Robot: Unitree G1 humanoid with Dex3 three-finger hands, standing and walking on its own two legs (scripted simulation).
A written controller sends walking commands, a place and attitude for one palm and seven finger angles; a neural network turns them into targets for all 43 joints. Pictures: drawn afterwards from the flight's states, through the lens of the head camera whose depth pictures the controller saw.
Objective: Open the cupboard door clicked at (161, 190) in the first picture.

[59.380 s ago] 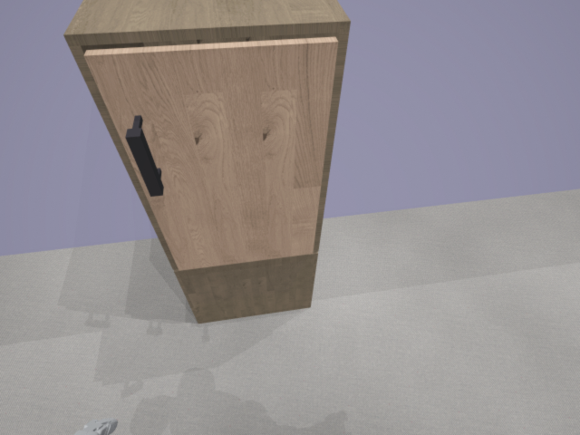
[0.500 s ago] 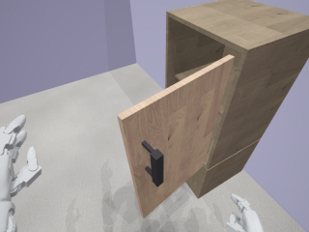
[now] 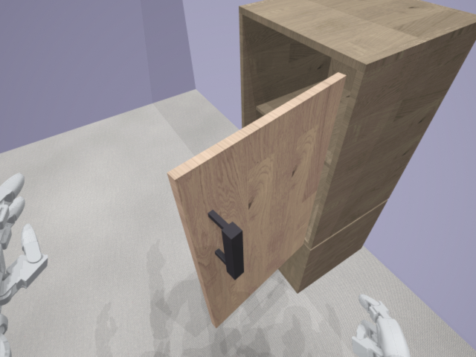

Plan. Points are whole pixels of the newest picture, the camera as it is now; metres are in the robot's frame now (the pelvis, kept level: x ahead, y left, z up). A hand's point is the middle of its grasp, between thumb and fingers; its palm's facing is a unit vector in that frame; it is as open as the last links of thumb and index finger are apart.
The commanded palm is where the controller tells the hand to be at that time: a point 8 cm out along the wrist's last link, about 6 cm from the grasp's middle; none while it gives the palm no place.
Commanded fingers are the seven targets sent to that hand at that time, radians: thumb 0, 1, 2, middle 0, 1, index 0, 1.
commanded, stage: step back with the hand held close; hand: left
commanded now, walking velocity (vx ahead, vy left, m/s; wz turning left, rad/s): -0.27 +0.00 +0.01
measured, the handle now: (225, 245) +0.29 +0.05 +0.05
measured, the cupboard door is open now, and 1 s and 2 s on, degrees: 100 100 100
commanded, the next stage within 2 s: stop stepping back and stand still in 1.30 s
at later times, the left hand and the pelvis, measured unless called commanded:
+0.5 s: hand out of the picture +0.13 +0.29 +0.15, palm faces +0.45 -0.76 -0.46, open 7.4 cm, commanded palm +0.07 +0.32 +0.17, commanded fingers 0.00 0.90 0.90 -0.20 -0.30 -0.20 -0.30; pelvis -0.07 +0.02 -0.02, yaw +0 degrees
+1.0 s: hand out of the picture +0.09 +0.28 +0.14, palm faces +0.42 -0.78 -0.46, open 7.4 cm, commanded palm +0.01 +0.33 +0.17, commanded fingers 0.00 0.90 0.90 -0.20 -0.30 -0.20 -0.30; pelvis -0.12 +0.02 -0.03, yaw +2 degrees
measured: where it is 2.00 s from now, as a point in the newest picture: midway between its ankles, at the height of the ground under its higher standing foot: outside the picture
